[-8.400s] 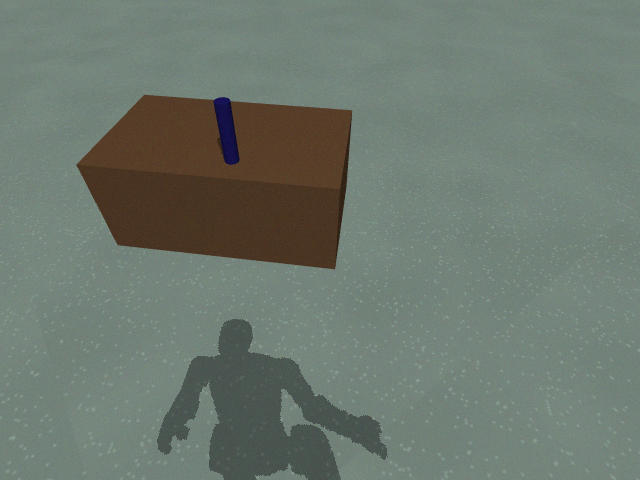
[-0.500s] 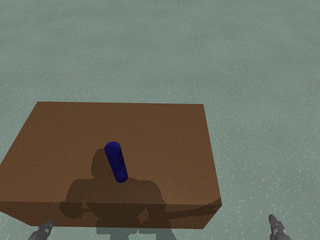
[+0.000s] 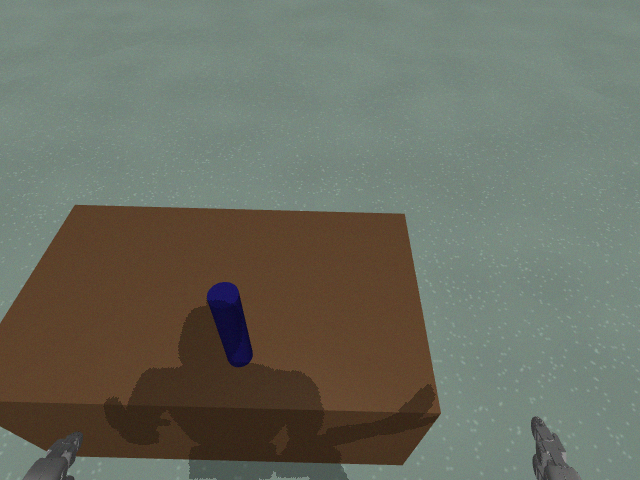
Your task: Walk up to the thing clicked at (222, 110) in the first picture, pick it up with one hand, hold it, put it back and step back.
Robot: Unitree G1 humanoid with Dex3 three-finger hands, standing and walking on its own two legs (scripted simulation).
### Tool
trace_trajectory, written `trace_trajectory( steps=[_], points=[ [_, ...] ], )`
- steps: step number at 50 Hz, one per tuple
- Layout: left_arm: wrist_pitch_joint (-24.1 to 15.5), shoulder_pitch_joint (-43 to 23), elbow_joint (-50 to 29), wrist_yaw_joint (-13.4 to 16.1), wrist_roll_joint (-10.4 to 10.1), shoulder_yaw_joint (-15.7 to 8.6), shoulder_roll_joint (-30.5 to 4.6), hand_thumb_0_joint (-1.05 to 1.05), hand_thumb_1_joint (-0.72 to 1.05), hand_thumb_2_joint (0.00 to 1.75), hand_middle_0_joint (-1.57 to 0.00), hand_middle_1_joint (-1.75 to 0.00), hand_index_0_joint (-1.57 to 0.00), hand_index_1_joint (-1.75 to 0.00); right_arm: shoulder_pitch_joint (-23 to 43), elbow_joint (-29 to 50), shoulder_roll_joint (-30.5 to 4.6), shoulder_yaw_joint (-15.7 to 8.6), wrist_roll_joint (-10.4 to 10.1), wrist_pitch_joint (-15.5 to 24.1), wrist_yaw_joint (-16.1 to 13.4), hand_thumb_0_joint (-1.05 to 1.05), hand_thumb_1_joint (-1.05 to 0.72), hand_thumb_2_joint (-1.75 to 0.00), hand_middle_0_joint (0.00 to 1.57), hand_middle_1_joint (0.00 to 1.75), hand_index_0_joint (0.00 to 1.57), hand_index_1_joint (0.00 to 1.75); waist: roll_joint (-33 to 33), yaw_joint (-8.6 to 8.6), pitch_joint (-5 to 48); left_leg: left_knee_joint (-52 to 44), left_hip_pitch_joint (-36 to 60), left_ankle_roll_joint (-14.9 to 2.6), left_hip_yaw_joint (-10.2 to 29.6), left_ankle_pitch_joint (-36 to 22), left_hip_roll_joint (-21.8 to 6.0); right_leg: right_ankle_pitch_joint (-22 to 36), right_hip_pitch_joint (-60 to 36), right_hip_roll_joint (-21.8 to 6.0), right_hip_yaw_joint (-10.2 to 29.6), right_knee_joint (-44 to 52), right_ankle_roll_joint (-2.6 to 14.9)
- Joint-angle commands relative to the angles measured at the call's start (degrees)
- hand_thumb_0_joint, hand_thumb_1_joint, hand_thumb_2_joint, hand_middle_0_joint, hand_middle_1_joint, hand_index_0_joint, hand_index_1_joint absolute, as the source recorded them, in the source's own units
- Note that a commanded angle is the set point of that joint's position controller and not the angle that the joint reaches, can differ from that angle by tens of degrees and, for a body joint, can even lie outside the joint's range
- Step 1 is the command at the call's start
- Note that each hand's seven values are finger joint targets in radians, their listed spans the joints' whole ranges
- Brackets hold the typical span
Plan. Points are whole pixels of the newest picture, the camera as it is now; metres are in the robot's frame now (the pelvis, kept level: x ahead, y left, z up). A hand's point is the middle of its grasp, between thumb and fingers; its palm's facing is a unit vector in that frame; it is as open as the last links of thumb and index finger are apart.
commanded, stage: go down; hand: left
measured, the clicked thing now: (232, 328) +0.46 +0.17 -0.21
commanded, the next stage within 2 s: approach in 1.56 s
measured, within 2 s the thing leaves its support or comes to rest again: neither
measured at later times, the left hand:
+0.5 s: hand (77, 365) +0.30 +0.31 -0.02, palm faces +0.11 -0.98 -0.16, open 17.4 cm
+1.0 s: hand (62, 313) +0.35 +0.34 +0.02, palm faces +0.12 -0.99 -0.10, open 17.3 cm
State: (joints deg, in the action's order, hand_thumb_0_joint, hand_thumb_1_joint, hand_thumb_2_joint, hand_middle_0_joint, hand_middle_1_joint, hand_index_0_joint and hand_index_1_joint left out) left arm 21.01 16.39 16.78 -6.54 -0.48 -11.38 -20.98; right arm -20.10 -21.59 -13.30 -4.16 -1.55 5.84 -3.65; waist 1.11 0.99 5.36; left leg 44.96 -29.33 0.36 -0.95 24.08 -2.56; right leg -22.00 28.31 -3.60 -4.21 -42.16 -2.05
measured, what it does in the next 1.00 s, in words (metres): stands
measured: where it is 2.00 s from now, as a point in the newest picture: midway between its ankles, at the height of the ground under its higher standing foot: outside the picture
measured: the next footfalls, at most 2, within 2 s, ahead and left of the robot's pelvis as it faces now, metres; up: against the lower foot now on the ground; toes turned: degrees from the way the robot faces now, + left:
none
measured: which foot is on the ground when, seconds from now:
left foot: down 0.00-1.00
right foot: down 0.00-1.00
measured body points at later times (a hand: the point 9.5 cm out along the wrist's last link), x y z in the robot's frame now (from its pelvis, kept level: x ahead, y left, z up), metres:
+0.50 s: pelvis -0.02 +0.00 -0.01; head +0.03 +0.02 +0.44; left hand +0.29 +0.37 +0.00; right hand +0.12 -0.27 -0.05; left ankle -0.02 +0.12 -0.71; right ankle -0.01 -0.14 -0.71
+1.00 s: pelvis -0.02 +0.01 -0.01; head +0.05 +0.03 +0.43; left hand +0.34 +0.39 +0.03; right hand +0.12 -0.25 -0.05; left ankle -0.02 +0.12 -0.71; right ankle -0.01 -0.14 -0.71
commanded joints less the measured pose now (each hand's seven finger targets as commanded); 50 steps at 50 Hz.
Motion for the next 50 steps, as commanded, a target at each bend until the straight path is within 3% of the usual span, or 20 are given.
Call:
trace_trajectory(
  steps=[1,3,5,7,8,14,15,16,19,20,22,23,25,27,29,31,33,39,43,50],
  points=[
    [-4.0,-11.5,-11.3,0.0,-0.2,-8.0,-15.8,0.0,-0.53,0.11,-0.06,-0.04,-0.04,-0.06,-0.6,14.8,-7.4,-1.6,-0.4,3.9,-1.1,0.0,0.55,-0.04,0.05,0.05,0.05,0.05,2.1,1.36,10.4,-5.7,6.4,-0.06,1.1,-18.6,2.0,15.3,-5.1,2.8,0.6,3.8,2.0],
    [-4.8,-16.0,-10.4,-0.5,-0.6,-9.5,-18.4,0.0,-0.53,0.1,-0.06,-0.04,-0.04,-0.06,-2.3,13.2,-6.5,-0.9,-0.4,4.0,-1.7,0.0,0.55,-0.04,0.05,0.05,0.05,0.05,4.4,1.27,9.0,-5.5,6.0,0.05,1.0,-18.2,2.2,15.2,-4.1,2.5,0.9,3.8,2.01],
    [-5.7,-18.9,-6.3,-1.4,-1.2,-10.9,-19.8,0.0,-0.51,0.1,-0.05,-0.04,-0.04,-0.05,-1.9,15.0,-8.6,-3.0,-0.5,4.8,-2.6,0.0,0.56,-0.04,0.05,0.05,0.05,0.05,3.1,2.22,8.2,-5.4,5.5,-0.32,0.9,-16.1,2.4,14.0,-3.5,2.4,1.1,4.2,1.87],
    [-6.7,-23.9,-4.6,-2.9,-2.1,-12.6,-22.9,0.0,-0.51,0.09,-0.05,-0.02,-0.03,-0.04,-3.2,11.4,-7.7,-1.9,-0.7,5.1,-2.5,0.0,0.56,-0.04,0.05,0.05,0.05,0.05,5.2,1.65,6.3,-6.2,4.2,-0.43,0.6,-11.9,2.7,10.6,-2.7,2.3,1.1,4.9,2.1],
    [-6.9,-24.3,-1.0,-3.8,-2.2,-11.9,-21.9,0.0,-0.51,0.1,-0.05,-0.04,-0.04,-0.05,-1.5,12.9,-8.5,-2.6,-0.7,5.7,-2.7,0.0,0.56,-0.04,0.05,0.05,0.05,0.05,4.7,2.11,6.2,-6.4,4.6,-0.44,0.8,-11.6,2.6,10.0,-2.2,2.5,0.9,4.7,2.19],
    [-10.1,-31.5,13.6,-10.3,-3.9,-11.9,-24.0,0.0,-0.53,0.04,-0.06,-0.01,-0.05,-0.02,0.5,11.0,-7.7,0.0,-0.8,6.8,-1.5,0.0,0.55,-0.04,0.05,0.05,0.05,0.05,4.0,0.69,6.5,-6.1,3.0,-0.28,1.4,-15.7,2.0,12.1,-1.3,3.1,0.6,3.4,2.71],
    [-11.4,-34.0,14.9,-11.3,-4.2,-11.9,-24.2,0.0,-0.57,0.04,-0.06,-0.02,-0.06,-0.02,0.3,11.4,-8.0,-0.2,-0.7,7.1,-1.4,0.0,0.55,-0.04,0.05,0.05,0.05,0.05,3.4,1.21,8.1,-5.8,3.9,-0.45,1.4,-16.2,1.8,12.7,-1.5,3.1,0.7,3.3,2.64],
    [-12.8,-36.2,14.9,-11.7,-4.3,-13.9,-27.4,0.0,-0.58,0.03,-0.06,-0.02,-0.06,-0.02,1.3,12.7,-10.2,-2.2,-0.7,7.4,-1.5,0.0,0.55,-0.04,0.05,0.05,0.05,0.05,2.6,0.85,9.8,-5.8,4.2,-0.53,1.4,-16.1,1.8,12.7,-2.1,3.2,0.7,3.3,2.59],
    [-17.0,-41.5,19.6,-13.4,-4.4,-15.8,-31.4,0.0,-0.55,0.03,-0.05,-0.02,-0.06,-0.02,1.6,11.3,-10.3,-2.1,-0.6,7.8,-1.0,0.0,0.56,-0.04,0.05,0.05,0.05,0.05,3.1,0.32,10.3,-5.8,2.9,-0.55,1.2,-14.1,1.9,10.9,-1.8,3.2,1.1,3.3,2.58],
    [-18.0,-40.5,23.1,-14.0,-4.5,-15.2,-29.6,0.0,-0.58,0.03,-0.06,-0.03,-0.06,-0.03,1.6,11.4,-10.0,-2.0,-0.6,8.1,-0.9,0.0,0.55,-0.04,0.05,0.05,0.05,0.05,3.1,0.89,10.9,-5.7,3.6,-0.49,1.3,-14.7,1.7,11.3,-1.3,3.3,1.1,2.9,2.6],
    [-20.9,-44.5,22.6,-14.7,-4.7,-16.3,-31.8,0.0,-0.55,0.04,-0.06,-0.03,-0.06,-0.03,0.3,11.1,-9.7,-1.2,-0.3,8.0,-0.7,0.0,0.56,-0.04,0.05,0.05,0.05,0.05,4.4,0.84,14.5,-4.8,5.4,-0.29,1.3,-18.2,1.4,14.0,-1.8,3.3,1.2,1.9,2.74],
    [-22.1,-46.7,22.8,-14.8,-4.7,-17.4,-34.1,0.0,-0.53,0.05,-0.05,-0.03,-0.05,-0.03,1.6,12.1,-10.8,-2.4,-0.5,8.0,-0.8,0.0,0.56,-0.04,0.05,0.05,0.05,0.05,4.9,0.73,15.7,-4.8,5.7,-0.19,1.4,-19.0,1.5,14.6,-2.4,3.3,1.3,1.9,2.75],
    [-23.6,-48.3,25.1,-15.3,-4.7,-18.0,-35.3,0.0,-0.51,0.06,-0.05,-0.03,-0.05,-0.03,1.4,10.2,-10.5,-1.6,-0.3,8.0,-0.6,0.0,0.57,-0.04,0.05,0.05,0.05,0.05,6.3,0.67,15.1,-4.8,5.4,0.01,1.6,-19.3,1.2,14.5,-1.7,3.3,1.4,1.8,2.88],
    [-25.1,-48.9,27.9,-15.7,-4.9,-17.2,-33.5,0.0,-0.52,0.06,-0.05,-0.03,-0.05,-0.03,2.0,10.5,-9.0,-0.1,-0.1,7.8,-0.5,0.0,0.56,-0.04,0.05,0.05,0.05,0.05,5.0,1.18,14.0,-4.6,4.3,-0.2,1.4,-18.1,1.3,13.8,-0.9,3.3,1.6,1.9,2.85],
    [-26.4,-51.1,28.3,-16.0,-5.0,-19.4,-37.6,0.0,-0.5,0.06,-0.05,-0.02,-0.05,-0.02,1.3,10.6,-12.0,-2.7,0.1,7.5,-1.0,0.0,0.56,-0.04,0.05,0.05,0.05,0.05,5.3,1.72,16.2,-4.5,5.3,-0.25,1.3,-17.1,1.4,13.5,-0.7,3.2,1.7,2.3,2.83],
    [-27.4,-52.3,29.5,-17.0,-5.3,-18.8,-36.5,0.0,-0.49,0.06,-0.05,-0.02,-0.05,-0.02,0.7,9.4,-9.5,0.2,0.3,7.5,-0.5,0.0,0.56,-0.04,0.05,0.05,0.05,0.05,6.4,1.56,16.0,-4.0,5.5,-0.04,1.5,-19.6,1.1,14.5,0.2,3.3,1.6,1.8,2.92],
    [-28.3,-53.3,30.5,-17.6,-5.4,-19.3,-37.9,0.0,-0.49,0.06,-0.05,-0.02,-0.05,-0.02,0.6,9.3,-11.5,-2.0,0.3,7.4,-0.8,0.0,0.56,-0.05,0.05,0.05,0.05,0.05,6.7,2.48,16.7,-3.3,6.2,-0.21,1.3,-21.4,1.2,16.2,0.5,3.2,1.8,1.6,2.81],
    [-29.8,-57.2,33.0,-19.3,-5.9,-19.7,-39.4,0.0,-0.51,0.06,-0.05,-0.02,-0.05,-0.02,2.1,9.9,-10.9,-0.3,0.4,7.4,-0.6,0.0,0.56,-0.05,0.05,0.05,0.05,0.05,7.4,3.09,17.6,-3.1,6.1,-0.19,1.7,-20.5,0.9,14.9,1.9,3.4,1.5,1.6,2.9],
    [-30.8,-58.8,34.9,-19.9,-6.4,-20.1,-40.2,0.0,-0.51,0.06,-0.05,-0.02,-0.05,-0.02,1.3,8.5,-10.1,0.7,0.6,7.4,-0.6,0.0,0.56,-0.05,0.05,0.05,0.05,0.05,7.4,3.16,16.3,-3.0,3.6,-0.39,1.4,-15.6,1.2,12.1,3.2,3.4,1.6,1.6,2.88],
    [-31.7,-61.1,34.8,-20.9,-6.7,-21.2,-42.1,0.0,-0.51,0.07,-0.05,-0.02,-0.04,-0.02,0.7,10.8,-10.5,1.1,0.7,7.3,-0.3,0.0,0.55,-0.05,0.05,0.05,0.05,0.05,7.8,3.44,20.5,-0.4,4.6,-0.27,1.5,-21.7,1.0,15.8,3.3,3.4,1.7,0.0,2.91]
  ],
)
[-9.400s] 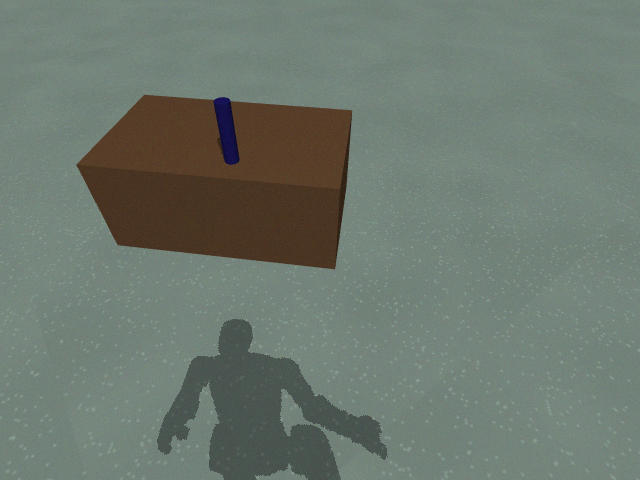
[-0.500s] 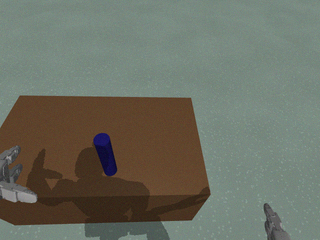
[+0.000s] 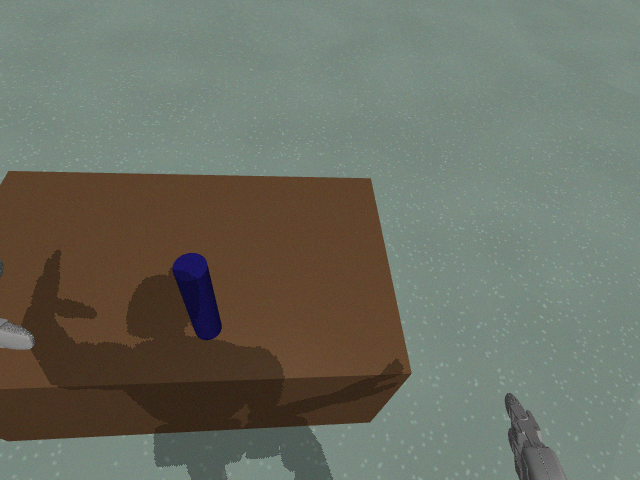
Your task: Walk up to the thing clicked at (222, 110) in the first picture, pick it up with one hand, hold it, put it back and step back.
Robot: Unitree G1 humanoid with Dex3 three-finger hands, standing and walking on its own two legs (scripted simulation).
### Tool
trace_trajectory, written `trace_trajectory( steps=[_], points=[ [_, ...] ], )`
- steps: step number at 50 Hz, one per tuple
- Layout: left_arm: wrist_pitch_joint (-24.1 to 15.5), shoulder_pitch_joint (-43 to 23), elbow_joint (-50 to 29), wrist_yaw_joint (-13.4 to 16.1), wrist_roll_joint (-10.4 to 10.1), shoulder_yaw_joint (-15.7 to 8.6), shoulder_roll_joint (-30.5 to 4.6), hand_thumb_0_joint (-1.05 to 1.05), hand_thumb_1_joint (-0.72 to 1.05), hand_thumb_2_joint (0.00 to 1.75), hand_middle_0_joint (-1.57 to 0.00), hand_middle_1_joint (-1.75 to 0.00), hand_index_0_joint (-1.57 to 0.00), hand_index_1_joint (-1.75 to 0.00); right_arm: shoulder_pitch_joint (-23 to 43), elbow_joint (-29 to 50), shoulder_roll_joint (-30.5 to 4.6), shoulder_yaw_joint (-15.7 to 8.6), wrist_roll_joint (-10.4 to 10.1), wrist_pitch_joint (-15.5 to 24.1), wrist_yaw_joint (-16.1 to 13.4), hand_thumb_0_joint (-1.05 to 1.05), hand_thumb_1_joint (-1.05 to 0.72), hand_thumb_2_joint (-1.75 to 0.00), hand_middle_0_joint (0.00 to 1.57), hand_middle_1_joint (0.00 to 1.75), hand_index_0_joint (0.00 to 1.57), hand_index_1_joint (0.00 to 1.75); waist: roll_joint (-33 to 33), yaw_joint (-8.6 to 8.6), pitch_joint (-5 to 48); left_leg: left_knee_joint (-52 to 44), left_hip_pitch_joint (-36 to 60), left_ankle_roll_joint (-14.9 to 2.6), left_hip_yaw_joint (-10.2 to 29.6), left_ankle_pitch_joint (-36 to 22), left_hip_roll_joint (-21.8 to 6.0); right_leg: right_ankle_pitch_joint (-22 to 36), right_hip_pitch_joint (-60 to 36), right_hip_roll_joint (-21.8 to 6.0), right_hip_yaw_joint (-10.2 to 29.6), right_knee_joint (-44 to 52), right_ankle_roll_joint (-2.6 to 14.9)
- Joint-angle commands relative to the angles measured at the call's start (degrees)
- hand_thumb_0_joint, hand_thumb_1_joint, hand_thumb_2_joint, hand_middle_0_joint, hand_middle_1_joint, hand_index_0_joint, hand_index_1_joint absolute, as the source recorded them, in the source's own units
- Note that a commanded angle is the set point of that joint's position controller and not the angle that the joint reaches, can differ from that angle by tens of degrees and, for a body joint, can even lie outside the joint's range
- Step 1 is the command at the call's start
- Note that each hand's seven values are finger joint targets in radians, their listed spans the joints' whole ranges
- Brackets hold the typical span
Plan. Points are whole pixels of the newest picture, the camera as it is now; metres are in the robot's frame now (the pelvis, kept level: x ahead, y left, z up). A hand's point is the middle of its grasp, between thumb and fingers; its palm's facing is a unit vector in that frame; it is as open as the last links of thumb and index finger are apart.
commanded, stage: go down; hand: left
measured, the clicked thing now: (200, 301) +0.48 +0.18 -0.20
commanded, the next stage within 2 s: approach in 0.56 s
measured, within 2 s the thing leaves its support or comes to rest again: neither
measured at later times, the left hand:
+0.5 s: hand (0, 266) +0.39 +0.35 +0.05, palm faces +0.15 -0.99 -0.07, open 17.4 cm
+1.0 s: hand (53, 269) +0.42 +0.33 +0.00, palm faces +0.13 -0.99 +0.06, open 17.5 cm
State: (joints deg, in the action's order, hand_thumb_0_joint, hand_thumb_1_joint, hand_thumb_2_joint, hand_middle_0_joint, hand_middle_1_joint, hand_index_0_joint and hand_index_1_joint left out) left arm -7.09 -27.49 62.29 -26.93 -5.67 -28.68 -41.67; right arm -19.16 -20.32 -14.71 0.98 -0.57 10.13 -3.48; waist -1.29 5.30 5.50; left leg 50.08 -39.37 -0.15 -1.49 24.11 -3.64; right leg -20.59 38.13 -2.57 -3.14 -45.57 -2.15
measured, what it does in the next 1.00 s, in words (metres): stands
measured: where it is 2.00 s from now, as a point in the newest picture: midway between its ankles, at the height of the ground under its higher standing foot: outside the picture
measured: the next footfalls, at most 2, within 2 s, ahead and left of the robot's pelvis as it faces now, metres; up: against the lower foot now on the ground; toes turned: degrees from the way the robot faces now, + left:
none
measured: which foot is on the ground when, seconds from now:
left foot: down 0.00-1.00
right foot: down 0.00-1.00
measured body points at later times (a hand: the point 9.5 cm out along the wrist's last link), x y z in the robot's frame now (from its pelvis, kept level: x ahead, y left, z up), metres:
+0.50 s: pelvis +0.00 +0.00 -0.01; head +0.08 +0.04 +0.44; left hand +0.38 +0.41 +0.05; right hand +0.16 -0.25 -0.04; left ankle +0.00 +0.11 -0.70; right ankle +0.01 -0.15 -0.70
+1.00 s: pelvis -0.01 +0.00 -0.04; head +0.11 +0.05 +0.39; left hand +0.41 +0.38 +0.00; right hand +0.16 -0.25 -0.06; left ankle +0.00 +0.11 -0.70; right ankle +0.01 -0.15 -0.70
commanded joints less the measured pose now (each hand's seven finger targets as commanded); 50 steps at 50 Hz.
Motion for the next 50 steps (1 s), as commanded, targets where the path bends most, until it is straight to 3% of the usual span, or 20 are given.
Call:
trace_trajectory(
  steps=[1,15,17,19,21,23,24,26,28,30,31,33,35,36,38,39,43,46,48,50],
  points=[
    [-3.7,-17.6,-10.9,-0.6,-1.4,-5.0,-23.1,0.0,-0.52,0.07,-0.05,-0.02,-0.04,-0.03,-0.1,9.3,-9.5,-4.5,-0.2,3.1,-0.5,0.0,0.55,-0.05,0.05,0.05,0.05,0.05,11.2,-0.91,21.6,-5.1,15.6,0.4,2.3,-23.7,1.8,15.1,-6.2,2.5,0.4,3.0,3.01],
    [-3.2,-18.0,-8.3,-0.9,-1.4,-5.0,-22.1,0.0,-0.53,0.07,-0.05,-0.03,-0.05,-0.04,0.1,10.8,-9.2,-4.5,-0.3,2.7,-0.2,0.0,0.55,-0.05,0.05,0.05,0.05,0.05,10.8,-0.54,18.7,-5.3,13.4,0.61,3.0,-21.2,1.0,11.2,-2.6,3.0,-0.1,2.2,3.33],
    [-3.6,-20.8,-11.3,-1.0,-1.5,-6.3,-24.7,0.0,-0.55,0.07,-0.05,-0.03,-0.05,-0.04,-1.1,10.9,-10.2,-5.5,-0.3,2.7,-0.5,0.0,0.54,-0.05,0.05,0.05,0.05,0.05,12.3,-0.09,21.7,-4.4,14.8,0.52,2.5,-22.8,1.4,13.7,-4.1,2.7,0.3,2.2,3.11],
    [-3.9,-22.0,-12.5,-1.5,-1.9,-5.7,-23.5,0.0,-0.53,0.07,-0.05,-0.03,-0.05,-0.04,0.0,11.2,-8.7,-3.5,-0.2,3.0,-0.1,0.0,0.55,-0.05,0.05,0.05,0.05,0.05,12.7,-0.78,21.0,-4.1,14.4,0.63,2.8,-24.2,1.2,13.6,-3.5,2.8,0.2,1.6,3.18],
    [-3.3,-19.6,-7.8,-1.4,-1.4,-6.1,-24.1,0.0,-0.55,0.07,-0.05,-0.03,-0.05,-0.04,-0.2,11.9,-10.4,-5.6,-0.2,2.8,-0.5,0.0,0.54,-0.05,0.05,0.05,0.05,0.05,10.7,0.23,21.0,-3.7,14.0,0.3,2.7,-24.4,1.3,14.5,-3.9,2.8,0.3,1.8,3.02],
    [-3.9,-24.1,-13.3,-1.7,-1.7,-6.4,-25.1,0.0,-0.55,0.07,-0.05,-0.03,-0.05,-0.04,-1.3,12.0,-9.3,-4.3,-0.1,3.0,-0.3,0.0,0.54,-0.05,0.05,0.05,0.05,0.05,13.3,-0.29,23.3,-3.6,15.2,0.56,2.5,-24.5,1.4,14.6,-3.8,2.7,0.5,1.4,3.14],
    [-3.5,-20.8,-8.3,-1.8,-1.3,-6.1,-24.3,0.0,-0.55,0.08,-0.05,-0.03,-0.05,-0.04,-1.5,10.6,-9.2,-4.1,0.0,2.8,-0.3,0.0,0.54,-0.05,0.05,0.05,0.05,0.05,11.9,0.1,20.5,-3.6,14.4,0.48,2.8,-24.5,1.1,13.7,-2.2,2.9,0.1,1.3,3.18],
    [-4.1,-24.6,-13.0,-1.9,-1.5,-6.8,-26.4,0.0,-0.55,0.07,-0.05,-0.04,-0.05,-0.04,-0.7,13.0,-11.0,-5.9,0.0,3.0,-0.5,0.0,0.54,-0.05,0.05,0.05,0.05,0.05,13.5,0.1,23.1,-3.7,15.1,0.68,2.7,-22.3,1.3,12.6,-2.4,2.8,0.3,1.4,3.22],
    [-3.4,-21.0,-6.9,-2.1,-1.6,-5.8,-24.0,0.0,-0.55,0.07,-0.05,-0.04,-0.05,-0.04,-2.4,11.0,-9.1,-4.2,0.1,2.8,-0.3,0.0,0.55,-0.05,0.05,0.05,0.05,0.05,11.3,0.45,19.1,-3.9,13.0,0.61,2.9,-21.4,1.1,11.6,-1.3,3.0,-0.2,1.4,3.22],
    [-4.2,-25.2,-12.0,-2.2,-1.8,-6.9,-26.5,0.0,-0.53,0.07,-0.05,-0.04,-0.05,-0.04,-1.2,13.0,-9.9,-5.0,-0.1,3.0,-0.3,0.0,0.55,-0.05,0.05,0.05,0.05,0.05,12.8,0.04,22.4,-3.6,13.5,0.42,2.3,-20.1,1.7,12.1,-2.8,2.7,0.5,1.5,3.2],
    [-3.8,-22.4,-8.0,-2.4,-1.8,-7.0,-26.5,0.0,-0.54,0.07,-0.05,-0.04,-0.05,-0.04,-1.8,12.5,-10.9,-6.0,0.0,2.8,-0.6,0.0,0.55,-0.05,0.05,0.05,0.05,0.05,10.7,0.95,21.3,-3.0,12.8,0.14,2.3,-20.4,1.8,12.8,-2.9,2.8,0.4,1.5,2.98],
    [-4.4,-27.2,-14.4,-2.5,-1.9,-7.5,-27.8,0.0,-0.51,0.13,-0.06,-0.07,-0.04,-0.1,-1.6,13.8,-10.0,-4.8,0.0,3.0,-0.4,0.0,0.55,-0.05,0.05,0.05,0.05,0.05,13.4,-0.09,24.7,-2.8,14.3,0.31,2.1,-21.5,1.9,13.8,-3.3,2.6,0.8,1.1,3.1],
    [-3.7,-21.2,-3.5,-3.0,-2.2,-5.9,-23.2,0.0,-0.54,0.03,-0.06,-0.03,-0.05,-0.04,-1.4,11.9,-10.1,-5.3,0.0,3.0,-0.5,0.0,0.57,-0.05,0.05,0.05,0.05,0.05,10.1,1.43,17.9,-2.9,11.4,0.46,3.0,-20.7,1.2,11.4,0.2,3.1,-0.1,0.8,3.19],
    [-4.5,-23.5,-7.5,-2.9,-2.8,-5.7,-23.0,0.0,-0.55,0.03,-0.06,-0.03,-0.05,-0.05,-0.7,12.2,-9.9,-4.6,0.0,3.1,-0.3,0.0,0.56,-0.05,0.05,0.05,0.05,0.05,10.2,0.57,18.6,-2.8,10.3,0.24,2.7,-19.1,1.6,10.9,-0.1,3.0,0.3,0.7,3.18],
    [-5.9,-22.6,-3.0,-3.5,-3.5,-4.9,-20.3,0.0,-0.54,0.04,-0.06,-0.03,-0.04,-0.04,0.5,11.2,-8.9,-3.9,0.1,3.4,0.1,0.0,0.57,-0.05,0.05,0.05,0.05,0.05,9.0,1.47,16.9,-1.6,8.0,0.35,3.6,-19.8,0.9,10.1,2.9,3.3,-0.4,-0.9,3.3],
    [-7.3,-24.3,-4.9,-3.7,-4.0,-5.8,-21.8,0.0,-0.53,0.03,-0.06,-0.02,-0.05,-0.04,1.0,11.7,-8.7,-3.3,0.3,3.5,0.3,0.0,0.57,-0.04,0.05,0.05,0.05,0.05,10.0,1.16,18.3,-0.6,6.9,0.1,3.1,-18.7,1.4,10.0,2.4,3.0,0.1,-1.5,3.27],
    [-12.3,-24.1,-2.1,-4.6,-6.2,-5.9,-17.7,0.0,-0.52,0.04,-0.05,-0.03,-0.04,-0.04,0.4,12.4,-9.3,-4.1,0.7,3.7,1.1,0.0,0.58,-0.04,0.05,0.05,0.05,0.05,8.7,3.39,20.3,3.2,5.8,0.19,3.9,-19.4,0.9,10.0,7.6,3.3,-0.3,-4.8,3.2],
    [-16.6,-25.9,-4.1,-4.4,-7.5,-8.2,-18.8,0.0,-0.55,0.03,-0.05,-0.03,-0.05,-0.04,-0.5,14.9,-11.2,-6.1,1.2,4.0,1.4,0.0,0.57,-0.04,0.05,0.05,0.05,0.05,9.1,4.32,25.7,7.1,5.0,0.16,3.9,-21.8,1.3,13.3,8.1,3.0,0.0,-7.6,3.18],
    [-18.7,-24.5,-1.1,-4.0,-7.9,-7.8,-16.0,0.0,-0.55,0.03,-0.05,-0.04,-0.05,-0.05,-1.4,16.4,-11.6,-6.8,1.4,3.9,1.5,0.0,0.57,-0.04,0.05,0.05,0.05,0.05,8.6,5.81,24.5,9.0,2.9,0.14,4.1,-21.8,1.2,13.2,10.9,3.1,-0.1,-9.4,3.27],
    [-21.1,-24.3,-1.7,-3.3,-7.7,-8.7,-16.9,0.0,-0.57,0.03,-0.06,-0.04,-0.05,-0.05,-1.5,17.5,-13.5,-8.7,1.8,4.0,1.5,0.0,0.56,-0.05,0.05,0.05,0.05,0.05,8.2,6.0,24.9,10.8,1.2,0.21,4.5,-19.9,1.2,11.3,13.9,3.3,-0.1,-11.2,3.41]
  ],
)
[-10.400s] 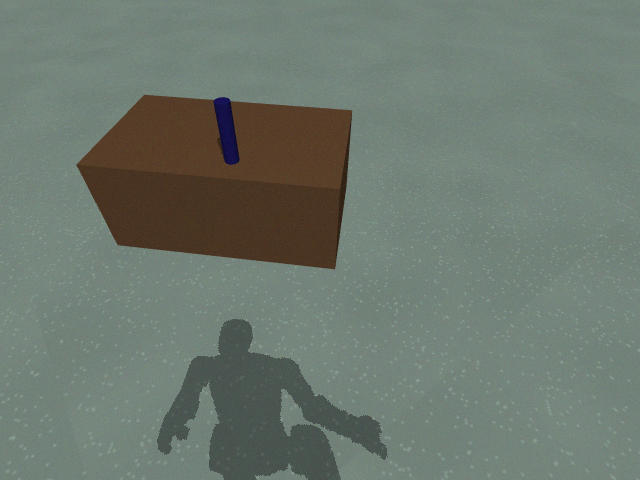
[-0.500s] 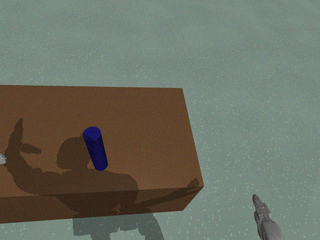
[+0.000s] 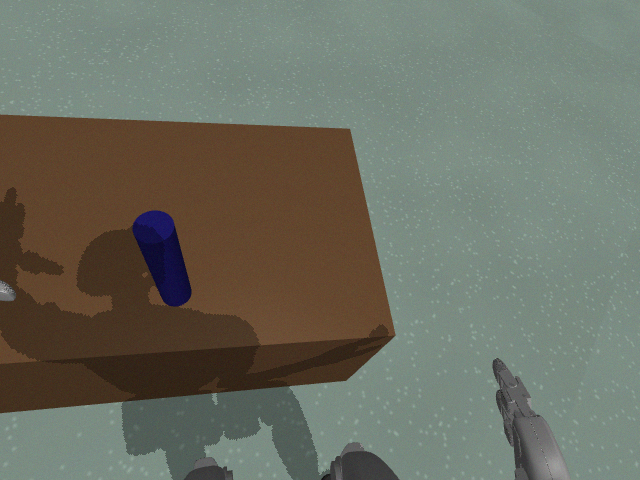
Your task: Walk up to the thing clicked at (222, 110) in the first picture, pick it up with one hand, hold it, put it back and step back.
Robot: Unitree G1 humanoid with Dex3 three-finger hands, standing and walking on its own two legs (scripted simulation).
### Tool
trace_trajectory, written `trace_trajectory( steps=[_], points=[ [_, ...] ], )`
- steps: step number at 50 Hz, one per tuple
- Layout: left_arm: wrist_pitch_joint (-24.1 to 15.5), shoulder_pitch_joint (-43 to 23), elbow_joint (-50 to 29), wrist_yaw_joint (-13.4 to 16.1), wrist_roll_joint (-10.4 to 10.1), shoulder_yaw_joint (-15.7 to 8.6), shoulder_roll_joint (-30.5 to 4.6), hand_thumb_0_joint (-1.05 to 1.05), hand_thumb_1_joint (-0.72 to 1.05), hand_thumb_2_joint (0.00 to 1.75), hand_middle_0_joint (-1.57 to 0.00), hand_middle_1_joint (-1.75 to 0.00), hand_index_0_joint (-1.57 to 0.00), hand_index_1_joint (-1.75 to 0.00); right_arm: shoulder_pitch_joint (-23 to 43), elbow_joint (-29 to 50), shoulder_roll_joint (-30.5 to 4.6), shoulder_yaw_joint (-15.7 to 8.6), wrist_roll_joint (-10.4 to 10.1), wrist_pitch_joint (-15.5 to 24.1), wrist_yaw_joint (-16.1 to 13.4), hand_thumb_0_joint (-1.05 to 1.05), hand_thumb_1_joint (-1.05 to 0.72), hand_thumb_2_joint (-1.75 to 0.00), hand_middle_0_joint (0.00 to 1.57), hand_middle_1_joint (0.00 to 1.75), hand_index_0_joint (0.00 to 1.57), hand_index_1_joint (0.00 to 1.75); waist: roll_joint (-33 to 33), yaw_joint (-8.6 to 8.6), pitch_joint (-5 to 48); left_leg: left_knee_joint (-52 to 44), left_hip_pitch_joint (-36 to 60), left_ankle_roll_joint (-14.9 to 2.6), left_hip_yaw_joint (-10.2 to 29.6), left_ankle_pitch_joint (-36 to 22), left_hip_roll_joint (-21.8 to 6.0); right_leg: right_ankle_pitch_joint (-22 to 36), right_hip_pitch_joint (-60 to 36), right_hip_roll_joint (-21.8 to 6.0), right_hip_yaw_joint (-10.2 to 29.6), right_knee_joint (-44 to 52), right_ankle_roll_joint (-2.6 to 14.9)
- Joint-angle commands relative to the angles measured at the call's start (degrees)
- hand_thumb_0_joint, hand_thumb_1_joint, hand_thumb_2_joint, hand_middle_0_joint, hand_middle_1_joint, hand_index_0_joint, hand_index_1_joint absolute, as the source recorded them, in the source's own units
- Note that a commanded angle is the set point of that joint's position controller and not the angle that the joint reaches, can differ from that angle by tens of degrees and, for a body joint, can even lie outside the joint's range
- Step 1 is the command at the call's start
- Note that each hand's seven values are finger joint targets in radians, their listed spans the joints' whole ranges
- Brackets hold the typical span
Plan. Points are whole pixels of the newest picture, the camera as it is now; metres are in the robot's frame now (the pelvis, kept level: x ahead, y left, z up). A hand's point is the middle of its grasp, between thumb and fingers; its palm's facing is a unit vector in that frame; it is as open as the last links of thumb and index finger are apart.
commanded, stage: approach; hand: left
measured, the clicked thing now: (166, 264) +0.48 +0.18 -0.16
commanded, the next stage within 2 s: close in in 0.24 s
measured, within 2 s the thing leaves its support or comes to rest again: neither
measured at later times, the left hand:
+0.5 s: hand (135, 296) +0.44 +0.23 -0.18, palm faces +0.07 -1.00 +0.06, open 17.7 cm
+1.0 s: hand (170, 286) +0.46 +0.18 -0.19, palm faces +0.10 -0.99 +0.03, open 17.4 cm
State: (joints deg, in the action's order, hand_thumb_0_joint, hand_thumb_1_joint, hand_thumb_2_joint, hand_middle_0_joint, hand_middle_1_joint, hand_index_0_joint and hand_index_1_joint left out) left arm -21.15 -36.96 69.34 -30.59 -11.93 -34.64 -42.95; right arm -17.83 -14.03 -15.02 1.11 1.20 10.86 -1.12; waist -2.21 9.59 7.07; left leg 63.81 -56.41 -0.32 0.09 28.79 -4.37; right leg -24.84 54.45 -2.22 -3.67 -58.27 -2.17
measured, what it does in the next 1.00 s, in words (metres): lowers itself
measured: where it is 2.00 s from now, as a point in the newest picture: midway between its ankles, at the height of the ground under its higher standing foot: outside the picture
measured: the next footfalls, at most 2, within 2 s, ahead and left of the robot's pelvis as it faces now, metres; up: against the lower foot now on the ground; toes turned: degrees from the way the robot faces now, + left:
none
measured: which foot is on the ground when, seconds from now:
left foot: down 0.00-1.00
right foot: down 0.00-1.00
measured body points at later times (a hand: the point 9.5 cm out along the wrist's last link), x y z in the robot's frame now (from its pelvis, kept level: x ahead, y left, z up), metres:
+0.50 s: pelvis -0.05 +0.00 -0.12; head +0.15 +0.08 +0.28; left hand +0.43 +0.28 -0.18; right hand +0.13 -0.26 -0.03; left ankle +0.01 +0.11 -0.66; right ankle +0.02 -0.15 -0.66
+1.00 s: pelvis -0.05 -0.01 -0.13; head +0.15 +0.07 +0.26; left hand +0.45 +0.23 -0.19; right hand +0.12 -0.27 -0.02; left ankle +0.01 +0.11 -0.66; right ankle +0.02 -0.15 -0.66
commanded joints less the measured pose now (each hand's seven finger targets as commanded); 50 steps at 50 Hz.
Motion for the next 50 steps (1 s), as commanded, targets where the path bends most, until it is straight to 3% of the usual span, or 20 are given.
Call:
trace_trajectory(
  steps=[1,2,3,5,9,12,14,18,22,27,31,33,34,37,40,41,42,45,47,50],
  points=[
    [-8.0,-14.1,-7.0,0.7,-1.1,-2.5,-15.0,0.0,-0.58,0.03,-0.06,-0.04,-0.05,-0.05,-3.6,12.2,-13.4,-9.1,0.4,3.3,-0.7,0.0,0.56,-0.05,0.05,0.05,0.05,0.05,10.0,2.8,22.9,-1.6,17.9,0.51,3.1,-25.2,1.8,15.4,0.0,3.0,0.3,0.3,3.5],
    [-9.7,-16.9,-11.3,1.1,-1.2,-4.0,-17.7,0.0,-0.57,0.03,-0.06,-0.04,-0.05,-0.05,-3.7,12.9,-12.5,-8.2,0.7,3.4,-0.5,0.0,0.56,-0.05,0.05,0.05,0.05,0.05,13.2,1.85,26.0,-0.2,17.5,0.72,3.0,-26.1,2.0,16.0,-0.1,2.8,0.5,-1.1,3.57],
    [-10.5,-16.0,-10.0,1.5,-0.7,-4.7,-17.9,0.0,-0.57,0.03,-0.06,-0.04,-0.05,-0.05,-4.4,14.8,-12.9,-8.8,0.9,3.4,-0.2,0.0,0.55,-0.05,0.05,0.05,0.05,0.05,12.6,2.49,27.2,1.1,16.5,0.62,3.1,-26.2,2.1,16.3,0.4,2.9,0.6,-2.1,3.6],
    [-12.6,-15.5,-9.4,2.4,-0.2,-4.7,-17.3,0.0,-0.6,0.02,-0.07,-0.04,-0.06,-0.05,-4.1,16.6,-12.6,-8.8,1.2,3.5,0.2,0.0,0.54,-0.05,0.05,0.05,0.05,0.05,13.1,2.82,26.4,3.1,12.7,0.57,3.1,-24.5,2.3,15.6,1.9,2.8,0.7,-4.5,3.72],
    [-15.4,-17.4,-10.7,4.3,1.4,-5.0,-17.8,0.0,-0.61,0.03,-0.07,-0.04,-0.05,-0.06,-3.8,21.5,-13.4,-9.4,2.2,3.9,1.0,0.0,0.52,-0.06,0.05,0.05,0.05,0.05,19.8,3.64,32.2,6.9,13.4,1.76,4.8,-27.0,1.5,13.7,8.8,3.2,-0.2,-10.1,4.25],
    [-16.9,-18.6,-11.0,5.5,2.6,-3.2,-15.1,0.0,-0.61,0.02,-0.08,-0.05,-0.06,-0.06,-5.5,25.2,-12.1,-8.6,2.6,3.9,1.7,0.0,0.51,-0.06,0.05,0.05,0.05,0.05,22.3,5.02,34.2,9.4,10.9,1.94,5.0,-24.8,1.5,12.3,11.6,3.3,-0.3,-12.9,4.63],
    [-17.8,-18.6,-11.0,6.6,3.1,-2.9,-14.7,0.0,-0.61,0.03,-0.07,-0.05,-0.06,-0.06,-6.3,26.9,-14.3,-11.5,2.9,4.0,1.7,0.0,0.51,-0.06,0.05,0.05,0.05,0.05,24.4,6.34,35.6,11.3,10.4,2.1,5.3,-25.3,1.2,12.3,14.4,3.5,-0.4,-15.2,4.86],
    [-19.2,-16.4,-8.8,8.5,4.0,-2.2,-11.9,0.0,-0.6,0.01,-0.06,-0.05,-0.06,-0.05,-8.6,30.8,-13.6,-11.7,2.6,4.2,2.5,0.0,0.53,-0.05,0.05,0.05,0.05,0.05,22.1,7.45,32.1,13.9,0.9,1.15,4.9,-15.7,1.9,8.4,16.7,3.4,-0.3,-18.0,4.89],
    [-20.6,-18.4,-12.6,11.1,5.0,-2.2,-12.2,0.0,-0.6,0.0,-0.06,-0.06,-0.07,-0.05,-9.6,37.8,-15.6,-15.1,2.3,4.4,3.0,0.0,0.54,-0.05,0.05,0.05,0.05,0.05,22.3,8.97,35.7,16.7,-1.3,0.68,4.9,-12.7,2.0,7.1,17.9,3.5,0.0,-20.8,4.66],
    [-20.8,-22.4,-17.4,14.6,7.0,-0.6,-10.2,0.0,-0.57,0.01,-0.07,-0.07,-0.08,-0.05,-11.0,41.5,-15.1,-15.9,2.2,2.9,3.5,0.0,0.54,-0.04,0.05,0.05,0.05,0.05,25.7,9.5,35.9,16.1,-1.5,1.25,5.8,-6.9,2.0,3.0,21.2,3.2,0.0,-22.3,4.61],
    [-19.1,-21.2,-18.0,16.9,8.3,0.1,-9.1,0.0,-0.56,0.0,-0.07,-0.06,-0.09,-0.04,-12.2,43.1,-14.8,-16.5,2.0,1.3,3.7,0.0,0.54,-0.04,0.05,0.05,0.05,0.05,25.5,9.28,36.4,17.3,-2.7,1.05,5.4,-6.7,2.2,3.2,20.7,3.1,0.5,-22.7,4.39],
    [-17.9,-20.5,-15.5,18.3,8.4,1.4,-6.1,0.0,-0.56,0.0,-0.07,-0.06,-0.09,-0.04,-12.3,42.5,-14.5,-16.9,1.9,0.4,4.0,0.0,0.54,-0.05,0.05,0.05,0.05,0.05,25.3,9.82,33.4,17.3,-4.4,0.95,5.2,-7.4,2.3,3.6,22.2,3.1,-0.2,-23.1,4.43],
    [-17.5,-20.2,-15.1,18.8,8.9,2.0,-5.5,0.0,-0.56,0.0,-0.07,-0.06,-0.09,-0.04,-11.7,42.5,-14.6,-16.8,1.7,0.2,4.0,0.0,0.54,-0.05,0.05,0.05,0.05,0.05,24.2,9.17,31.9,16.6,-4.1,1.12,6.0,-5.8,2.0,2.1,23.8,3.2,-0.5,-23.2,4.46],
    [-17.0,-20.1,-14.4,20.4,9.5,2.5,-4.9,0.0,-0.55,0.0,-0.07,-0.05,-0.09,-0.04,-10.9,44.9,-14.2,-17.0,1.6,-0.5,3.9,0.0,0.54,-0.04,0.05,0.05,0.05,0.05,20.8,9.99,30.2,17.0,-9.4,0.35,4.9,-1.4,2.5,0.0,21.3,3.1,0.2,-21.9,3.95],
    [-17.1,-20.4,-14.0,21.9,9.2,4.0,-1.5,0.0,-0.53,0.0,-0.07,-0.05,-0.09,-0.03,-10.7,45.4,-13.7,-16.9,1.3,-0.6,4.0,0.0,0.55,-0.04,0.05,0.05,0.05,0.05,17.7,10.44,28.6,16.8,-11.5,-0.02,4.9,2.4,2.6,-2.4,21.9,3.1,0.4,-21.3,3.63],
    [-17.2,-21.9,-14.7,22.4,9.3,4.7,-1.0,0.0,-0.53,0.0,-0.07,-0.05,-0.09,-0.03,-11.3,45.5,-13.9,-17.2,1.4,-0.6,3.8,0.0,0.55,-0.04,0.05,0.05,0.05,0.05,18.0,11.39,29.1,17.2,-11.1,-0.03,5.0,0.9,2.6,-1.0,21.7,3.1,0.4,-21.4,3.53],
    [-17.3,-21.2,-13.7,23.0,9.6,3.9,-1.5,0.0,-0.55,0.0,-0.07,-0.05,-0.1,-0.03,-12.2,45.1,-14.0,-17.2,1.5,-0.9,3.9,0.0,0.54,-0.04,0.05,0.05,0.05,0.05,17.7,11.4,29.9,17.5,-10.9,-0.07,4.9,0.0,2.8,-0.4,22.2,3.2,0.0,-21.7,3.62],
    [-18.1,-22.6,-14.7,23.6,10.3,5.2,-0.6,0.0,-0.54,0.0,-0.08,-0.05,-0.1,-0.03,-13.2,46.9,-14.1,-17.4,1.4,-1.2,4.0,0.0,0.54,-0.04,0.05,0.05,0.05,0.05,18.2,11.87,32.7,17.9,-7.7,0.16,5.1,-4.3,2.8,2.8,22.2,3.3,-0.6,-22.5,3.89],
    [-18.4,-22.1,-14.7,24.3,10.4,4.6,-1.4,0.0,-0.54,0.01,-0.1,-0.07,-0.11,-0.05,-13.2,47.9,-14.5,-18.2,1.2,-1.4,4.1,0.0,0.54,-0.05,0.05,0.05,0.05,0.05,18.1,11.72,33.0,18.3,-8.5,0.14,4.7,-5.2,3.0,3.7,20.6,3.3,-0.2,-22.7,3.82],
    [-18.9,-23.7,-16.6,24.8,10.4,5.9,0.8,0.0,-0.58,0.01,-0.1,-0.06,-0.12,-0.05,-14.2,47.2,-13.3,-17.4,1.6,-1.9,4.7,0.0,0.53,-0.05,0.05,0.05,0.05,0.05,19.9,11.55,35.7,19.9,-6.5,0.11,4.0,-10.1,3.1,7.3,19.9,3.4,0.3,-23.2,3.88]
  ],
)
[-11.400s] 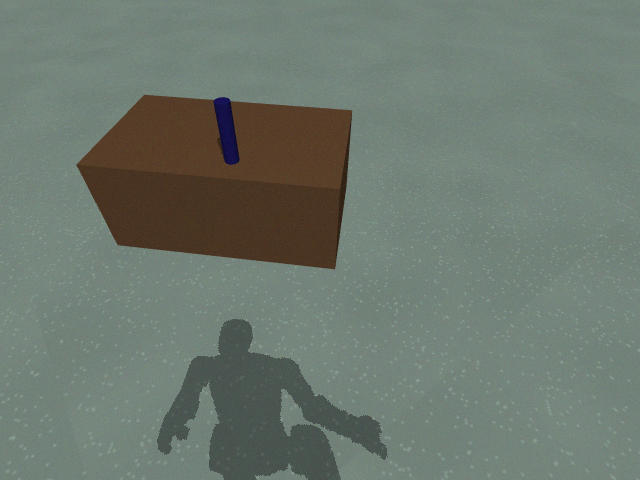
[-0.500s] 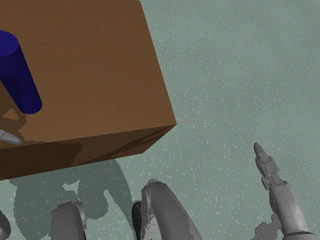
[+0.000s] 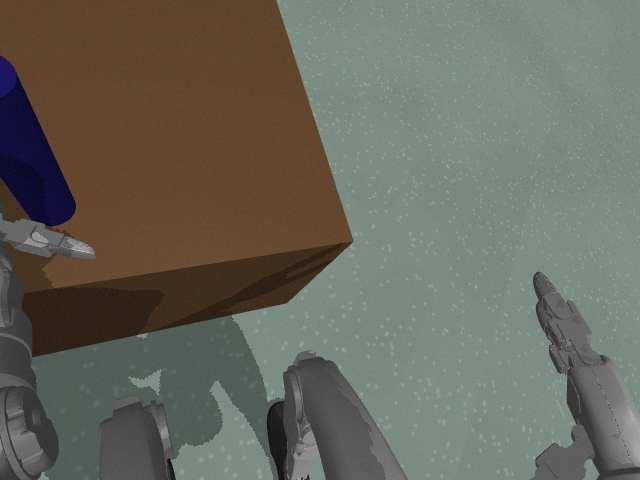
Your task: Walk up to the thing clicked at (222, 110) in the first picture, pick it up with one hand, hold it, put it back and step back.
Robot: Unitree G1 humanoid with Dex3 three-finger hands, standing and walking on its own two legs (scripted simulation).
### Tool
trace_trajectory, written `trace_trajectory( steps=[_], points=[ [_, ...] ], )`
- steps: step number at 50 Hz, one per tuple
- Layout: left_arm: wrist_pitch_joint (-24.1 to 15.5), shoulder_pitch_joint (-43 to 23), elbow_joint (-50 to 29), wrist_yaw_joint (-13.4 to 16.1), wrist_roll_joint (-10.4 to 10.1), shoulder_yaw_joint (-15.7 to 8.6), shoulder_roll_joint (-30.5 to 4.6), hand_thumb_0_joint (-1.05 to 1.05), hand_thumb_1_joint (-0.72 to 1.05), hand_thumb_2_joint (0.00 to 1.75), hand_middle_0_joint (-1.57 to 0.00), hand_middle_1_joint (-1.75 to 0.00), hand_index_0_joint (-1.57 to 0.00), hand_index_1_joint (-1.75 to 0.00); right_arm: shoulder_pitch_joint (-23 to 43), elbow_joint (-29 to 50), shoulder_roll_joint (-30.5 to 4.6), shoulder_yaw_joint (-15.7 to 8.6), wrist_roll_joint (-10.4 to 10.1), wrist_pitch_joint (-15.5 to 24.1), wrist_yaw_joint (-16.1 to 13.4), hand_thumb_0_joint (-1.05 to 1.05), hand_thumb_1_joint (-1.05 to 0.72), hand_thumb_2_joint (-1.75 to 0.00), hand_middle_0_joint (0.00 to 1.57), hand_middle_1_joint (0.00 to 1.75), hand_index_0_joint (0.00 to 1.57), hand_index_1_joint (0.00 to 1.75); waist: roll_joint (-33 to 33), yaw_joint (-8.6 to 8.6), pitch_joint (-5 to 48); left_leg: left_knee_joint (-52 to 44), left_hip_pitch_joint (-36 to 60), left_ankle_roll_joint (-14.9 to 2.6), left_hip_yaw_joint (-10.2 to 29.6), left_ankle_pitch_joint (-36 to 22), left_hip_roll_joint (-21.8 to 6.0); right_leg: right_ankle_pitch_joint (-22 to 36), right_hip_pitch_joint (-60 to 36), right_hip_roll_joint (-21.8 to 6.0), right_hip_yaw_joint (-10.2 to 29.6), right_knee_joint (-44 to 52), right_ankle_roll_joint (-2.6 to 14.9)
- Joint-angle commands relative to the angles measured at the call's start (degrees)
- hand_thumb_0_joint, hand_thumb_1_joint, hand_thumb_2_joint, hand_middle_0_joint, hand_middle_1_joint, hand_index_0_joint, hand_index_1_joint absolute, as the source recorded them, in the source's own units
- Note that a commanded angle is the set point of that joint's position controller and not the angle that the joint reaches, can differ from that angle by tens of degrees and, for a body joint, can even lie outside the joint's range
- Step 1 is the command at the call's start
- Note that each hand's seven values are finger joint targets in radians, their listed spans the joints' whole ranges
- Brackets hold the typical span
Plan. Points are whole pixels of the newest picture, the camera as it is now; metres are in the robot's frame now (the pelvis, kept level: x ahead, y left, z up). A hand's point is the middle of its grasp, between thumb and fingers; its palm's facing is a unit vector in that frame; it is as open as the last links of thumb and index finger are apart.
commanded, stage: rest palm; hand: left
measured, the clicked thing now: (22, 157) +0.53 +0.20 -0.03
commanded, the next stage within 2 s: close in 0.08 s
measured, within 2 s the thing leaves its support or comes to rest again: leaves its support in 1.44 s
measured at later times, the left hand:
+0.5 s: hand (44, 176) +0.53 +0.19 -0.06, palm faces +0.15 -0.99 +0.00, open 15.8 cm
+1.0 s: hand (47, 169) +0.53 +0.19 -0.06, palm faces +0.14 -0.99 +0.02, open 8.8 cm
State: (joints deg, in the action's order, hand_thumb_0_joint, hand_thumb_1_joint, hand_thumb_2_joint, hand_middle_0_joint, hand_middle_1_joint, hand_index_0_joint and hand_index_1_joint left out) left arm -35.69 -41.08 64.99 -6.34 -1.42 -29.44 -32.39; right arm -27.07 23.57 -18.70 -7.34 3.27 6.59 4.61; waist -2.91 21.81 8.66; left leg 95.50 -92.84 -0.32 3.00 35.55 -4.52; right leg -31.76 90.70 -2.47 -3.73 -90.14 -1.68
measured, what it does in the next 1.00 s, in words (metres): stands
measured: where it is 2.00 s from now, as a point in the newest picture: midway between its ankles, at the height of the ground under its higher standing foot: outside the picture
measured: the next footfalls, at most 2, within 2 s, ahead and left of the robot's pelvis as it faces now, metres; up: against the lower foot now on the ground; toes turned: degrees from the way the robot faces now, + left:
none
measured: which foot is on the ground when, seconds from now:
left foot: down 0.00-1.00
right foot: down 0.00-1.00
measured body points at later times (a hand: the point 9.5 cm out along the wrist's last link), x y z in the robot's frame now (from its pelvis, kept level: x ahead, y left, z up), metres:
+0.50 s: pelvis +0.00 +0.00 -0.01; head +0.21 +0.08 +0.38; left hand +0.51 +0.25 -0.06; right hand +0.19 -0.26 +0.12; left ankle +0.06 +0.12 -0.53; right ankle +0.08 -0.14 -0.53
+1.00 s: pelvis +0.00 +0.00 +0.00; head +0.21 +0.08 +0.39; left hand +0.52 +0.24 -0.06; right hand +0.18 -0.25 +0.13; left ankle +0.06 +0.12 -0.53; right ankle +0.08 -0.14 -0.53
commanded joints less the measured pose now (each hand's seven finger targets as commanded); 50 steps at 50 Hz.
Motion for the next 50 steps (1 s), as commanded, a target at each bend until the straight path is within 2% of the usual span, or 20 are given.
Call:
trace_trajectory(
  steps=[1,3,5,6,9,11,14,17,18,20,21,25,28,30,32,35,44,46,47,50],
  points=[
    [-4.3,-18.3,-11.9,0.8,0.2,-0.6,-11.2,0.0,-0.57,0.02,-0.1,-0.06,-0.11,-0.05,-6.1,8.0,-10.2,-10.0,-0.5,2.0,-1.0,0.0,0.53,-0.05,0.05,0.05,0.05,0.05,21.9,-1.11,33.8,-12.2,31.4,0.48,1.2,-19.1,3.1,15.0,-15.4,3.6,-0.1,8.2,3.56],
    [-4.1,-17.3,-11.9,1.4,1.1,0.7,-9.9,0.0,-0.55,0.02,-0.1,-0.05,-0.11,-0.04,-5.3,10.4,-10.9,-11.1,-0.4,1.9,-0.7,0.0,0.53,-0.05,0.05,0.05,0.05,0.05,22.5,-0.46,34.5,-11.6,32.6,0.56,1.3,-20.5,2.9,15.8,-15.1,3.7,-0.1,8.2,3.64],
    [-4.3,-17.1,-10.7,2.0,1.1,1.3,-7.6,0.0,-0.61,0.0,-0.13,-0.03,-0.12,-0.03,-5.8,8.3,-9.3,-9.6,-0.1,1.4,-0.3,0.0,0.52,-0.05,0.05,0.05,0.05,0.05,22.2,-0.63,32.3,-11.6,30.7,0.61,1.1,-19.7,3.0,15.6,-15.1,3.7,-0.1,8.2,3.59],
    [-4.2,-15.0,-9.5,2.4,0.9,-0.4,-8.8,0.0,-0.61,0.0,-0.13,-0.03,-0.12,-0.04,-5.7,7.3,-9.2,-9.3,-0.3,1.1,-0.1,0.0,0.52,-0.05,0.05,0.05,0.05,0.05,21.5,-1.96,29.9,-12.3,28.9,0.62,1.2,-17.4,3.2,13.6,-14.5,3.6,-0.2,8.0,3.62],
    [-4.9,-16.9,-11.6,3.3,1.7,1.3,-7.2,0.0,-0.61,0.0,-0.13,-0.03,-0.13,-0.04,-3.8,9.0,-8.7,-8.5,0.1,1.2,0.3,0.0,0.52,-0.05,0.05,0.05,0.05,0.05,21.4,-1.12,30.9,-12.3,28.5,0.5,1.5,-15.8,2.9,12.2,-13.5,3.8,-0.4,7.9,3.61],
    [-5.7,-15.9,-12.7,4.0,1.9,-1.6,-11.9,0.0,-0.56,0.02,-0.28,-0.15,-0.29,-0.14,-3.3,12.0,-10.0,-9.2,-0.1,1.1,0.2,0.0,0.53,-0.04,0.05,0.05,0.05,0.05,21.2,-1.65,33.4,-12.1,28.8,0.47,1.5,-16.1,2.9,12.6,-15.4,3.8,-0.2,7.5,3.57],
    [-6.4,-19.6,-13.6,4.2,1.2,-1.9,-12.2,0.0,-0.54,0.07,-0.38,-0.24,-0.39,-0.22,-4.0,11.9,-10.0,-8.8,0.0,0.7,0.0,0.0,0.52,-0.05,0.05,0.05,0.05,0.05,21.7,-0.43,35.4,-10.9,29.0,0.34,1.6,-19.2,2.9,15.7,-16.6,3.7,0.2,6.9,3.44],
    [-5.9,-22.1,-12.8,3.8,1.9,-0.2,-12.0,0.0,-0.53,0.11,-0.46,-0.3,-0.47,-0.29,-4.1,11.5,-11.0,-10.4,0.0,0.3,-0.3,0.0,0.51,-0.05,0.05,0.05,0.05,0.05,22.2,0.87,34.8,-10.6,28.5,0.31,1.4,-17.8,2.7,15.1,-15.9,3.7,1.0,7.2,3.39],
    [-5.4,-21.4,-10.1,3.3,1.9,1.7,-9.1,0.0,-0.52,0.11,-0.46,-0.3,-0.47,-0.29,-5.3,11.3,-10.5,-9.7,0.0,0.1,-0.2,0.0,0.51,-0.05,0.05,0.05,0.05,0.05,21.7,1.44,33.8,-10.6,28.6,0.4,1.6,-17.8,2.8,14.9,-15.0,3.7,0.9,7.4,3.44],
    [-4.9,-20.9,-10.5,3.4,2.4,-0.4,-13.3,0.0,-0.52,0.1,-0.47,-0.3,-0.48,-0.29,-5.4,11.9,-10.8,-10.1,-0.4,-0.2,-0.1,0.0,0.51,-0.05,0.05,0.05,0.05,0.05,21.9,0.52,34.0,-10.6,28.2,0.35,1.3,-16.9,2.8,14.3,-15.4,3.6,1.2,7.6,3.33],
    [-4.4,-20.3,-8.0,3.1,2.6,0.9,-11.6,0.0,-0.53,0.1,-0.47,-0.3,-0.48,-0.29,-5.6,11.6,-10.3,-9.5,-0.4,-0.4,0.0,0.0,0.51,-0.05,0.05,0.05,0.05,0.05,21.7,1.04,32.7,-10.8,27.5,0.34,1.2,-15.7,2.8,13.3,-14.9,3.6,1.1,8.1,3.36],
    [-3.8,-22.2,-9.2,2.8,2.2,-1.1,-15.2,0.0,-0.5,0.13,-0.5,-0.33,-0.51,-0.32,-5.1,12.6,-10.8,-9.7,-0.9,-0.7,0.1,0.0,0.51,-0.05,0.05,0.05,0.05,0.05,22.6,0.6,32.7,-11.1,27.5,0.54,1.4,-15.4,2.9,12.9,-15.1,3.7,1.0,7.8,3.34],
    [-3.6,-23.4,-8.0,2.5,1.5,-1.3,-14.4,0.0,-0.48,0.18,-0.55,-0.38,-0.56,-0.37,-4.6,13.4,-10.5,-8.7,-1.0,-0.6,0.2,0.0,0.51,-0.05,0.05,0.05,0.05,0.05,22.4,1.11,32.3,-11.3,28.3,0.65,2.0,-16.8,2.7,13.3,-13.4,3.8,-0.1,7.1,3.52],
    [-3.6,-23.5,-8.5,2.4,2.0,-2.6,-17.7,0.0,-0.42,0.24,-0.61,-0.44,-0.61,-0.43,-4.1,13.0,-11.0,-9.1,-1.1,-0.7,0.0,0.0,0.51,-0.05,0.05,0.05,0.05,0.05,22.8,0.49,32.5,-11.0,27.5,0.41,1.6,-16.1,2.8,13.0,-14.0,3.7,0.5,7.2,3.36],
    [-3.6,-25.8,-7.9,2.1,2.0,-0.4,-14.7,0.0,-0.4,0.32,-0.69,-0.53,-0.7,-0.52,-3.3,14.4,-10.5,-8.6,-0.9,-0.3,0.0,0.0,0.51,-0.05,0.05,0.05,0.05,0.05,22.6,1.78,32.8,-10.9,26.6,0.42,1.7,-14.5,2.8,12.3,-14.2,3.7,0.8,7.3,3.34],
    [-3.4,-26.5,-8.6,2.1,2.0,-0.6,-16.1,0.0,-0.35,0.39,-0.77,-0.61,-0.78,-0.6,-4.8,14.8,-11.2,-9.0,-1.2,-0.2,-0.2,0.0,0.51,-0.05,0.05,0.05,0.05,0.05,22.8,2.45,33.1,-10.7,27.6,0.31,1.6,-14.8,2.6,12.7,-14.2,3.7,0.9,7.9,3.25],
    [-1.6,-25.2,-13.0,2.2,1.9,0.7,-13.3,0.0,-0.13,0.63,-1.06,-0.89,-1.07,-0.88,-5.7,14.7,-11.0,-9.7,-1.2,-0.7,0.1,0.0,0.5,-0.05,0.05,0.05,0.05,0.05,26.3,1.16,35.5,-12.0,33.7,1.11,1.9,-19.3,2.4,14.5,-13.8,3.9,-0.3,7.7,3.67],
    [-1.2,-23.0,-10.9,2.5,1.8,0.5,-12.7,0.0,-0.07,0.71,-1.13,-0.97,-1.14,-0.97,-5.5,12.5,-10.6,-9.6,-1.5,-0.8,0.1,0.0,0.51,-0.05,0.05,0.05,0.05,0.05,25.3,0.75,32.5,-12.2,32.2,0.99,1.8,-17.8,2.5,13.7,-13.5,3.9,-0.3,8.0,3.57],
    [-0.9,-21.8,-8.0,2.5,1.7,2.1,-9.2,0.0,-0.07,0.73,-1.17,-1.01,-1.18,-1.0,-5.4,12.1,-9.9,-9.3,-1.3,-0.8,0.1,0.0,0.51,-0.05,0.05,0.05,0.05,0.05,23.3,1.85,30.0,-12.2,29.9,0.67,1.6,-16.2,2.5,12.8,-12.7,4.0,-0.4,8.6,3.49],
    [-1.9,-22.3,-9.7,4.0,2.2,1.3,-11.4,0.0,0.03,0.8,-1.25,-1.08,-1.26,-1.07,-3.3,14.3,-10.6,-9.1,-1.2,-0.4,-0.1,0.0,0.5,-0.05,0.05,0.05,0.05,0.05,22.0,1.38,31.2,-12.3,29.6,0.6,2.0,-15.9,2.5,12.9,-13.4,4.0,-0.6,8.3,3.35]
  ],
)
